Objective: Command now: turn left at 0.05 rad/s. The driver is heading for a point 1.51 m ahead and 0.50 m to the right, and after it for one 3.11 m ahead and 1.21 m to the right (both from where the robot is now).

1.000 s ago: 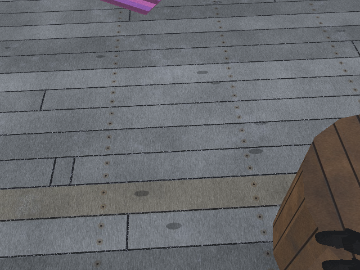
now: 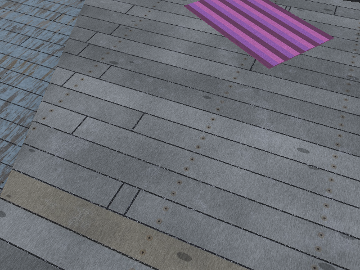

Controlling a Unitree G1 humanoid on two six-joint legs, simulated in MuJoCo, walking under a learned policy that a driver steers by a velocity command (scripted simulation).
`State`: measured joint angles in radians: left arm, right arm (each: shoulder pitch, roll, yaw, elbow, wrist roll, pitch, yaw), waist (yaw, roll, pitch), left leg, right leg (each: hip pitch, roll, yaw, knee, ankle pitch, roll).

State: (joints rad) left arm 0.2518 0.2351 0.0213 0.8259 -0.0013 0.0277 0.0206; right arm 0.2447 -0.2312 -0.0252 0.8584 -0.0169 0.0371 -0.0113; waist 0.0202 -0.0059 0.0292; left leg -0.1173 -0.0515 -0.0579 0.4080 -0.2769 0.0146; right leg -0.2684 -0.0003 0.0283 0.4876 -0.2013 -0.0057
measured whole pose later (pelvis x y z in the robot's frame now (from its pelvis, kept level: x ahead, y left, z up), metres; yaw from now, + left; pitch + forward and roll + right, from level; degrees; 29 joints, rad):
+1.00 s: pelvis +0.04 +0.04 +0.00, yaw -34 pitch +2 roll +0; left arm 0.24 0.30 0.11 0.79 0.02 0.07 0.02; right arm 0.13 -0.29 -0.04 0.76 -0.01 0.00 -0.03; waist 0.03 0.00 0.03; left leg -0.33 -0.07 -0.10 0.56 -0.27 0.00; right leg -0.30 0.19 0.38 0.48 -0.18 -0.01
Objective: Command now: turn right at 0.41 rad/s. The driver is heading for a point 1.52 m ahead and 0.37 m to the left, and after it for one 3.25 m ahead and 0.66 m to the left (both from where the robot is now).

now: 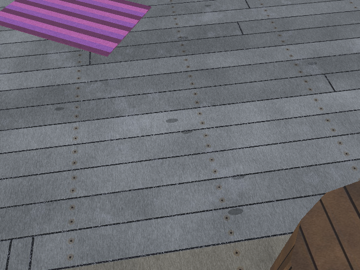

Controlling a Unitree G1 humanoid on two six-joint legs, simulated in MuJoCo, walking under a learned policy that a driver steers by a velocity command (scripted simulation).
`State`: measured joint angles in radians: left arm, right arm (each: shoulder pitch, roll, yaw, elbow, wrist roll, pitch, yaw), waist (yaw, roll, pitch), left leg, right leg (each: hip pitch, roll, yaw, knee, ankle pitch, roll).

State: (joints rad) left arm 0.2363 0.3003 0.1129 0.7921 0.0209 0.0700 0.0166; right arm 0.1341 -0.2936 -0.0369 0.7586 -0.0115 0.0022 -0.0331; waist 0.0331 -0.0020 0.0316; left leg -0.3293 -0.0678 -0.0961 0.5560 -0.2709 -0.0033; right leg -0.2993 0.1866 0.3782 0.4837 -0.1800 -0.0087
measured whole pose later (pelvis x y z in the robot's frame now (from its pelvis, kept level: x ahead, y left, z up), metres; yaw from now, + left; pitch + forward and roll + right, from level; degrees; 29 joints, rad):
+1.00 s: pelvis +0.08 +0.01 +0.00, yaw -4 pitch +2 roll +0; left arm 0.24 0.22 0.04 0.98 0.03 -0.07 0.02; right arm 0.31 -0.24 -0.05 1.02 -0.02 -0.02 0.00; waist 0.01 0.03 -0.01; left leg -0.22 -0.06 -0.05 0.62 -0.40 0.10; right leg -0.21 0.02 -0.05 0.46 -0.29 -0.06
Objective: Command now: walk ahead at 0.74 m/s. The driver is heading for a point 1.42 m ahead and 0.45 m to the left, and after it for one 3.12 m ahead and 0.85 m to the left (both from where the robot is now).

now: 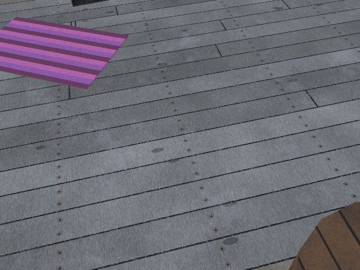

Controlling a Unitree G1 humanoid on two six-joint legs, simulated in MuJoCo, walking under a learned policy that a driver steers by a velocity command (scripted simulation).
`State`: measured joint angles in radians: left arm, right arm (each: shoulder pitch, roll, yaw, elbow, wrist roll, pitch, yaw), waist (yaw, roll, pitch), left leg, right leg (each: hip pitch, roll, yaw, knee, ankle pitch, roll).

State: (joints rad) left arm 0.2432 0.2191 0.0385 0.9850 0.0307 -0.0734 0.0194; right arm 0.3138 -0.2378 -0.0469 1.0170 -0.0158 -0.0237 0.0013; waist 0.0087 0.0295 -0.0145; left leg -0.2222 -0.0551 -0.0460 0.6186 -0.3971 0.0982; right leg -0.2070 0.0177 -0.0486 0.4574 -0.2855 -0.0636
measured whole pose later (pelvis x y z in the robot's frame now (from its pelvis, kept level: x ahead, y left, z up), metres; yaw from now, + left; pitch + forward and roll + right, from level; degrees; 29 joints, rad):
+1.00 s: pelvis +0.80 +0.23 -0.01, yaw +34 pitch +1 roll -3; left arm 0.21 0.28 0.05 0.78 0.05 -0.09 0.01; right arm 0.31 -0.32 -0.05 0.87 -0.03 -0.06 0.02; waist -0.01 0.03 0.03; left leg -0.34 -0.08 -0.08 1.30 -0.29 0.11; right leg -0.33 0.04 -0.07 0.53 -0.23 -0.04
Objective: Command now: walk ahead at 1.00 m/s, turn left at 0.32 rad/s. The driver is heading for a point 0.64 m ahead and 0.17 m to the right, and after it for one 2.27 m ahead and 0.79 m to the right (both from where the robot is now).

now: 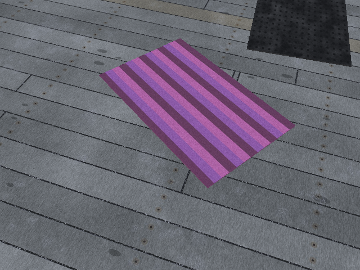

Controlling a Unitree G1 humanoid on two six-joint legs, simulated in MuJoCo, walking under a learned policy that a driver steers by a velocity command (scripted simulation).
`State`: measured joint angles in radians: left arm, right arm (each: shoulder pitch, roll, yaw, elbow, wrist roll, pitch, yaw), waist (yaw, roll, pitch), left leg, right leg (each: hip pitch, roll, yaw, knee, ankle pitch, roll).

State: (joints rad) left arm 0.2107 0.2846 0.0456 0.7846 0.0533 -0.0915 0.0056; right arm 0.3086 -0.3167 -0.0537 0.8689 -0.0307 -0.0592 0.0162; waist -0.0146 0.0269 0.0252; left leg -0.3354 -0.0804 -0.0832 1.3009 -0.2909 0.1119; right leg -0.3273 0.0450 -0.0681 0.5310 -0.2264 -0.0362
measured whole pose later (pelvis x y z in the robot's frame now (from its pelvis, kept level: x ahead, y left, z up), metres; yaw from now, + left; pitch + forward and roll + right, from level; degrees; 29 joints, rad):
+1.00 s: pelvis +0.92 -0.10 +0.01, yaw -37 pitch +1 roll -1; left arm 0.47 0.31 0.07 0.85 0.00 -0.05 -0.01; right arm 0.02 -0.23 0.03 0.58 -0.05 -0.06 0.01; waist 0.08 0.00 0.03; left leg -0.73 0.15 -0.10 0.90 -0.13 -0.07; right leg -0.06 0.22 0.13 0.37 -0.30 -0.18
